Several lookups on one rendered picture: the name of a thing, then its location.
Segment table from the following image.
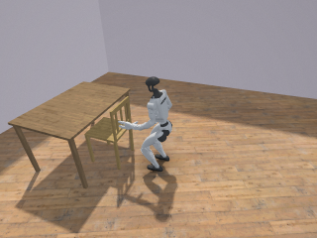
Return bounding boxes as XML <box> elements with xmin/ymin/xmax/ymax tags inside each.
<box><xmin>8</xmin><ymin>81</ymin><xmax>132</xmax><ymax>189</ymax></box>

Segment robot left hand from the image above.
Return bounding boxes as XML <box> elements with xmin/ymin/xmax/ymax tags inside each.
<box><xmin>118</xmin><ymin>121</ymin><xmax>138</xmax><ymax>130</ymax></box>

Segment robot right shin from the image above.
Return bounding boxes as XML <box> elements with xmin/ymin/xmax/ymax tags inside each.
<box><xmin>153</xmin><ymin>140</ymin><xmax>165</xmax><ymax>158</ymax></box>

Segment chair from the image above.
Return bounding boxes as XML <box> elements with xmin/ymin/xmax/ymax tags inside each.
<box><xmin>84</xmin><ymin>96</ymin><xmax>135</xmax><ymax>170</ymax></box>

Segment robot right upper arm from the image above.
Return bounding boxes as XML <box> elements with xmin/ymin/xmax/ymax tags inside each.
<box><xmin>160</xmin><ymin>89</ymin><xmax>172</xmax><ymax>109</ymax></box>

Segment robot left upper arm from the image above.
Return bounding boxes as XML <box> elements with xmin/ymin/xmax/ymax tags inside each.
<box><xmin>147</xmin><ymin>99</ymin><xmax>157</xmax><ymax>127</ymax></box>

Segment left robot forearm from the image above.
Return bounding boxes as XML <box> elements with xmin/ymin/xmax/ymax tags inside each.
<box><xmin>132</xmin><ymin>121</ymin><xmax>153</xmax><ymax>131</ymax></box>

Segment robot right thigh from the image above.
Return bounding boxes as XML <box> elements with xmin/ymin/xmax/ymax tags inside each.
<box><xmin>150</xmin><ymin>119</ymin><xmax>172</xmax><ymax>135</ymax></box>

